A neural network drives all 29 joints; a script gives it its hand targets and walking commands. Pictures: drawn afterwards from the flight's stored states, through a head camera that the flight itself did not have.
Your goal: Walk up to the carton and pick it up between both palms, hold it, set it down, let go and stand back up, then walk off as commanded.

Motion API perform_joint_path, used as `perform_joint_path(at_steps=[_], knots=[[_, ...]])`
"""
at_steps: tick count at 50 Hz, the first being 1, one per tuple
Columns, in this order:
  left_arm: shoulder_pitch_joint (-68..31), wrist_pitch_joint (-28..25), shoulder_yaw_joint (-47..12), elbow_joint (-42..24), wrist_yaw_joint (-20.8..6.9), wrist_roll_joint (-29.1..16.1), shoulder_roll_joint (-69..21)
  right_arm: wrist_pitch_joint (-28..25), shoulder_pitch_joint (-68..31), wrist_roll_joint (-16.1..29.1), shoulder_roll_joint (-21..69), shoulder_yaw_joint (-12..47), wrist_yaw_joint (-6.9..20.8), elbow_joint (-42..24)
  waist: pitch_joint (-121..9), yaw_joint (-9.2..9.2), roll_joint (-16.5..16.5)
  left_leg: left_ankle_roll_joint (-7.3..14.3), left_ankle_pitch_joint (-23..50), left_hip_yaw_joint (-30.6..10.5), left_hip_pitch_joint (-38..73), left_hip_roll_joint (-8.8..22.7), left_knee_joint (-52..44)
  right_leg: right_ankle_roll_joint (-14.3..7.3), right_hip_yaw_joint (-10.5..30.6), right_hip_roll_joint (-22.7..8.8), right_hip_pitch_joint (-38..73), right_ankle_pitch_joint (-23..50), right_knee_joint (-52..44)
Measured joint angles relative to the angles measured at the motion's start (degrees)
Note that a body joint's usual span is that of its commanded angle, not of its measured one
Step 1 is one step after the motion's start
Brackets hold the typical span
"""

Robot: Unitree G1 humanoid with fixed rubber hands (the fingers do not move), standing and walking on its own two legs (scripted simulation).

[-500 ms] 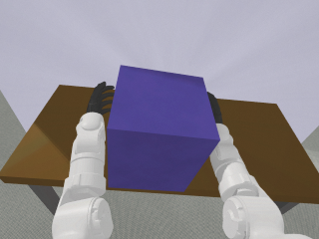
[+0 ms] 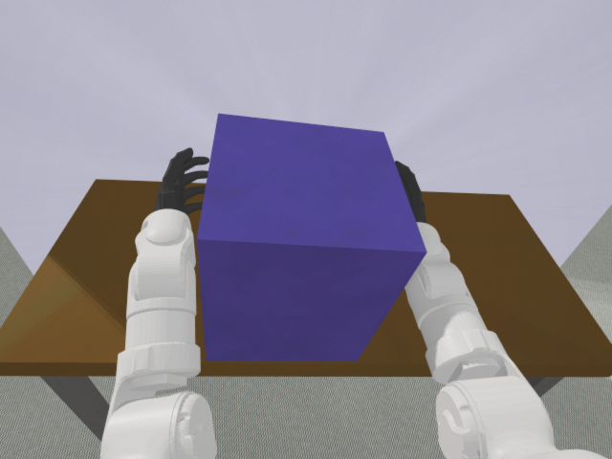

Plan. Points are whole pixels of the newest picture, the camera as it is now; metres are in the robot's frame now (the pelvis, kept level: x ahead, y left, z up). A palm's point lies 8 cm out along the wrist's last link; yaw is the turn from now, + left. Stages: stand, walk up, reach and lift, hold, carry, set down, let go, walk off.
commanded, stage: reach and lift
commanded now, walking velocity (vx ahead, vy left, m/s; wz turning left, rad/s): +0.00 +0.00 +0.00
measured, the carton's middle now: (293, 248) +0.35 +0.01 +0.12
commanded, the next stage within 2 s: hold in 1.34 s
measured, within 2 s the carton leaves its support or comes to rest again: neither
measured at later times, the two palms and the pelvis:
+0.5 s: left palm (171, 197) +0.37 +0.16 +0.19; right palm (418, 204) +0.37 -0.14 +0.18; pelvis +0.00 +0.00 +0.00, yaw +0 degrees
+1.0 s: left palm (178, 187) +0.37 +0.15 +0.21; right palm (430, 195) +0.37 -0.15 +0.20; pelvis +0.00 +0.00 +0.00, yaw -1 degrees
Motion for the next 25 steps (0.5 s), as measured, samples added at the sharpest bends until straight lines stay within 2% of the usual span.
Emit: perform_joint_path(at_steps=[11, 25], knots=[[-0.3, 5.4, -0.3, -4.3, 0.3, -0.1, 0.2, 4.7, -1.7, 3.7, -1.5, 2.5, -0.8, -2.6, -0.6, -1.03, 0.0, 0.0, 0.1, 0.0, 0.1, 0.0, 0.2, 0.0, 0.2, 0.1, 0.0, 0.1, 0.2], [-1.7, 8.7, -0.1, -5.1, 0.5, 0.1, 0.5, 7.4, -3.8, 4.9, -2.1, 2.7, -0.9, -2.0, -1.6, -1.6, 0.1, 0.0, 0.3, -0.3, 0.0, -0.1, 0.0, 0.0, 0.2, 0.1, -0.3, 0.1, 0.5]])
